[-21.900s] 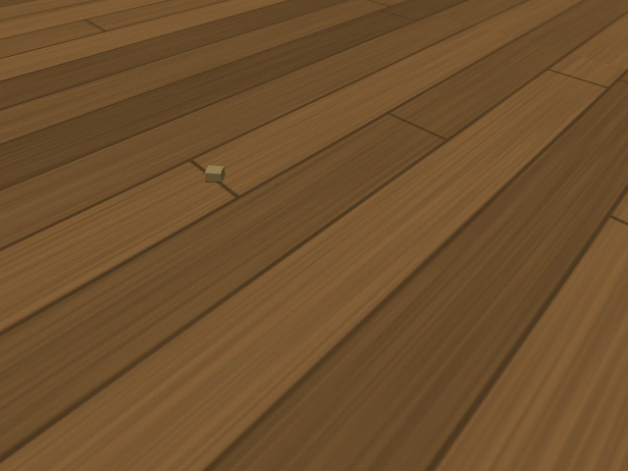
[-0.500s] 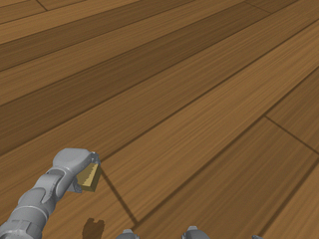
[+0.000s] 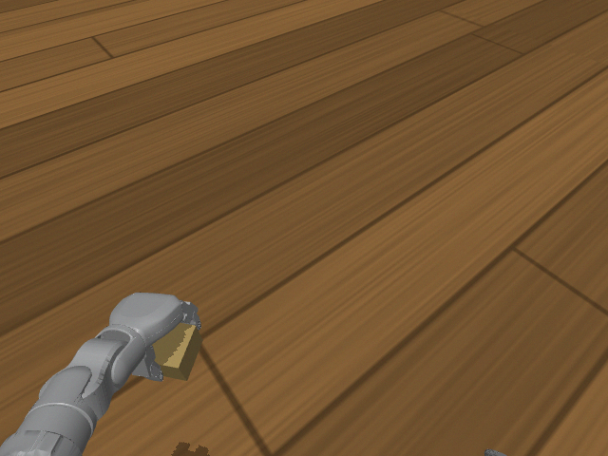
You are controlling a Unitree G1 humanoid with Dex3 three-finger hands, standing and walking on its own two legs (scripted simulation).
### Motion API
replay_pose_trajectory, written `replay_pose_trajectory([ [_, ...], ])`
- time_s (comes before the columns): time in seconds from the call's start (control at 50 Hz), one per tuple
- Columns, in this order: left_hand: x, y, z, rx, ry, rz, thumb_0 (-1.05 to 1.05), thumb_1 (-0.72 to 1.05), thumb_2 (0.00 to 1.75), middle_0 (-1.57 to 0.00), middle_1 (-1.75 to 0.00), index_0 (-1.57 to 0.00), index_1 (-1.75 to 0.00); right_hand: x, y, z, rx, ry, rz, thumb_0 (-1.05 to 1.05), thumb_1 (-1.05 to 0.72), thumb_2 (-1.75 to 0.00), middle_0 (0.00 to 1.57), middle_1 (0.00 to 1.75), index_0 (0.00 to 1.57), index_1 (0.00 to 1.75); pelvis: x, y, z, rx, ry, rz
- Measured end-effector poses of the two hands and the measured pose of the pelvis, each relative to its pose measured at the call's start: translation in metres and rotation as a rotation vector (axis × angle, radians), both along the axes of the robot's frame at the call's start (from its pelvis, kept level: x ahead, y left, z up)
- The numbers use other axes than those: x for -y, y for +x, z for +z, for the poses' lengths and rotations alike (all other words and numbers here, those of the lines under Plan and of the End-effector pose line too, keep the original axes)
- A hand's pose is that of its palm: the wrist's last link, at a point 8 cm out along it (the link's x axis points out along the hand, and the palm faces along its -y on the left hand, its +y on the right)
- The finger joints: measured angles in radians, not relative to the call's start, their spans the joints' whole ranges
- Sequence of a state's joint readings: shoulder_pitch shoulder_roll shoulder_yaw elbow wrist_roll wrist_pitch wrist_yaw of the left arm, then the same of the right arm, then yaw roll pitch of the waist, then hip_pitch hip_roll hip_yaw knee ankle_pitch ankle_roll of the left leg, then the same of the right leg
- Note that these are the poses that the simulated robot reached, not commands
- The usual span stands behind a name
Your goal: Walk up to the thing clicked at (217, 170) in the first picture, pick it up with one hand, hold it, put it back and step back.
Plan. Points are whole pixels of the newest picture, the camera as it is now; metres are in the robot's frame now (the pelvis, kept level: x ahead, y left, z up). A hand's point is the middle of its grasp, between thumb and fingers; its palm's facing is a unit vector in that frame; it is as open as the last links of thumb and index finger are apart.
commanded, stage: hold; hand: left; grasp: from above
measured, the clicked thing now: (166, 348) +0.32 +0.22 -0.09
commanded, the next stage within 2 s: crouch in 1.64 s
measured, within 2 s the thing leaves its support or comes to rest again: neither
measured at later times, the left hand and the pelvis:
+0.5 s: hand (152, 354) +0.29 +0.21 -0.02, palm faces -0.48 +0.03 -0.88, open 9.2 cm; pelvis -0.01 -0.01 +0.01, yaw +0 degrees
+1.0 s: hand (147, 357) +0.28 +0.21 -0.01, palm faces -0.47 +0.03 -0.88, open 9.2 cm; pelvis -0.02 -0.01 +0.02, yaw -1 degrees
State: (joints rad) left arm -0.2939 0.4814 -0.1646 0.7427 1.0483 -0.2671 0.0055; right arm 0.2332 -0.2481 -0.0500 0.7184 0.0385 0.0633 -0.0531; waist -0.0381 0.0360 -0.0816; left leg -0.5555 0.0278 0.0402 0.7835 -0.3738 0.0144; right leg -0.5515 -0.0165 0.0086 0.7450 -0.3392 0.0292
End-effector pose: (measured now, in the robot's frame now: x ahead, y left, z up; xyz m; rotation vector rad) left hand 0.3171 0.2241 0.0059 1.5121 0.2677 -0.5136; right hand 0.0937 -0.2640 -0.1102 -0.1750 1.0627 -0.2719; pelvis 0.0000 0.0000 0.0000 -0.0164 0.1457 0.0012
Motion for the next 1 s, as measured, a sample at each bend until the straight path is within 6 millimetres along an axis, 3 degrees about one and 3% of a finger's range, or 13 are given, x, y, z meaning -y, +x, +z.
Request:
replay_pose_trajectory([
  [0.68,0.011,-0.033,0.032,0.005,-0.009,-0.028,-0.04,0.11,0.39,-0.76,-0.36,-0.83,-0.31,0.001,0.013,0.016,0.085,0.005,0.024,0.01,-0.9,-0.89,0.2,0.3,0.2,0.3,0.006,-0.016,0.012,0.086,0.015,-0.009],
  [1.0,0.011,-0.035,0.045,0.012,-0.005,-0.03,-0.04,0.12,0.39,-0.74,-0.38,-0.81,-0.33,-0.003,0.018,0.021,0.107,0.009,0.027,0.01,-0.91,-0.89,0.2,0.3,0.2,0.3,0.005,-0.017,0.017,0.11,0.017,-0.01],
])
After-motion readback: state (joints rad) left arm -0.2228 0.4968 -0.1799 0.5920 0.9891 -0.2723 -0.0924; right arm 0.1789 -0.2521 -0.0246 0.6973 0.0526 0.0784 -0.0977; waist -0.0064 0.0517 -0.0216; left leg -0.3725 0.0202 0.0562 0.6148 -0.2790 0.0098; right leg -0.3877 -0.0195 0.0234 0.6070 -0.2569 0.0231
